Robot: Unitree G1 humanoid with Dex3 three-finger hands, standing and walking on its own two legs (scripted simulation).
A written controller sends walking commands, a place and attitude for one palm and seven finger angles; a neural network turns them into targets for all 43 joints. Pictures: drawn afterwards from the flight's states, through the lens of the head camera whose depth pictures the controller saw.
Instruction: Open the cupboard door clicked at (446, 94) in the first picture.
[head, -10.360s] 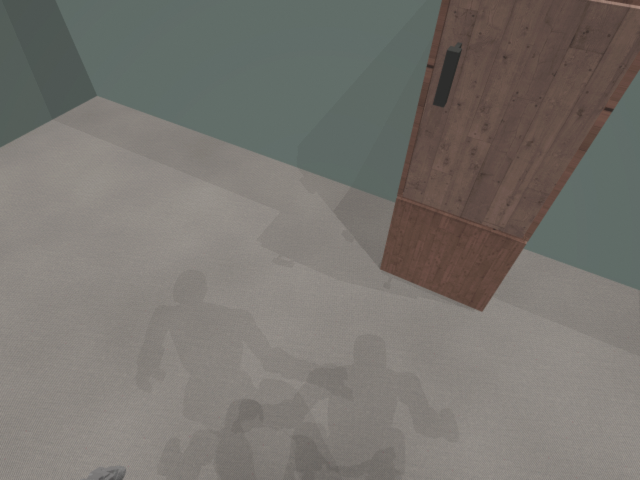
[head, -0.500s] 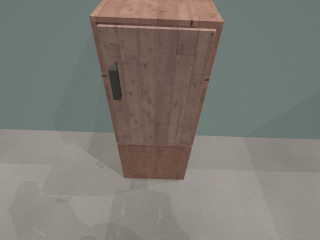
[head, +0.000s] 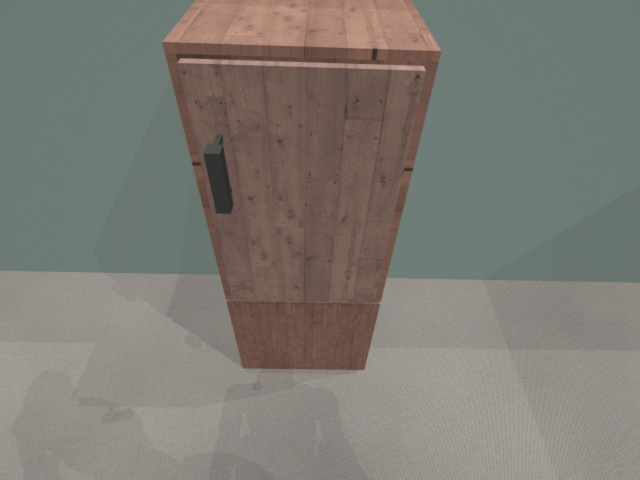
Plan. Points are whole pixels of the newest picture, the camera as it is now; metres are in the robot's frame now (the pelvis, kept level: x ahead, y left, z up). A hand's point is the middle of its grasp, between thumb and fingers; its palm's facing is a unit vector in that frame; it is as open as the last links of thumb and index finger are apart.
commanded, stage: come to a stop and stand still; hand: left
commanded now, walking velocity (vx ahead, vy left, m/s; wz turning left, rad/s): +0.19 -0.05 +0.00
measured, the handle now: (221, 173) +0.58 +0.21 +0.07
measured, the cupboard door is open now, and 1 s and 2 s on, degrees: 0 0 0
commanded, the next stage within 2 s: look again from close up in 0.98 s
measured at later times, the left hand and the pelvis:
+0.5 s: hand out of the picture +0.05 +0.18 -0.17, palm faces +0.04 -0.97 -0.23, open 7.3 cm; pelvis +0.04 +0.00 +0.00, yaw +0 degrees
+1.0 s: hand out of the picture +0.02 +0.19 -0.17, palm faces -0.02 -0.98 -0.22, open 7.4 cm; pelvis +0.00 +0.01 +0.00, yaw -1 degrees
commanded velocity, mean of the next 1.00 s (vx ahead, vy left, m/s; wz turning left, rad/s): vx -0.05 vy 0.00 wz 0.00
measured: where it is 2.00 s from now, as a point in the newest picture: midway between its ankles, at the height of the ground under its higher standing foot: outside the picture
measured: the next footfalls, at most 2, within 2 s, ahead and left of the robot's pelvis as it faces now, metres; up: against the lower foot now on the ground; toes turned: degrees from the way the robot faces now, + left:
none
